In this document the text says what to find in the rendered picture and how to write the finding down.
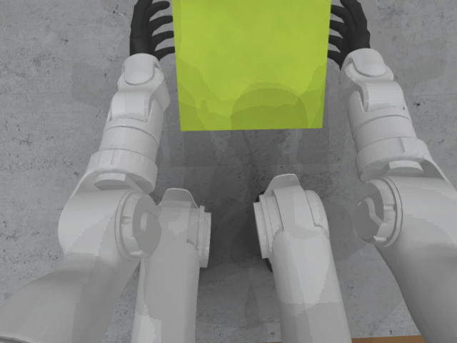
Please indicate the robot right forearm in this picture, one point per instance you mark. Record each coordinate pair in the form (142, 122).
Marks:
(380, 123)

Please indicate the left robot hand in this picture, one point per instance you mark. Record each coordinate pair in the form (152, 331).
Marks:
(141, 39)

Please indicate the robot left thigh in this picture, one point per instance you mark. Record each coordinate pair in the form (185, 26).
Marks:
(168, 280)

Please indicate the robot left shin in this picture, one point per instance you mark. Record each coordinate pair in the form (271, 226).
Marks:
(176, 194)

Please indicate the left robot upper arm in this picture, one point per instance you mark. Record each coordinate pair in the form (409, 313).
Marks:
(103, 235)

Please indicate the right robot hand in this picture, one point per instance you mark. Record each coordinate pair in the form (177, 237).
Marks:
(354, 30)

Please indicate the right robot upper arm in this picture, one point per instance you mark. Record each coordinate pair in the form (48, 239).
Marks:
(412, 222)

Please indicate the carton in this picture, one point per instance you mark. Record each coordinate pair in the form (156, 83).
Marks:
(251, 64)

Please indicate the robot left forearm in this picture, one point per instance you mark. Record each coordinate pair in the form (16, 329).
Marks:
(131, 136)

